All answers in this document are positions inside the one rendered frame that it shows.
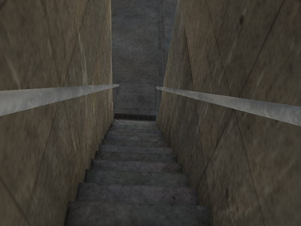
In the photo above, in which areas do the stairs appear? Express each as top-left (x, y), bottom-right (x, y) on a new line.
top-left (64, 120), bottom-right (211, 226)

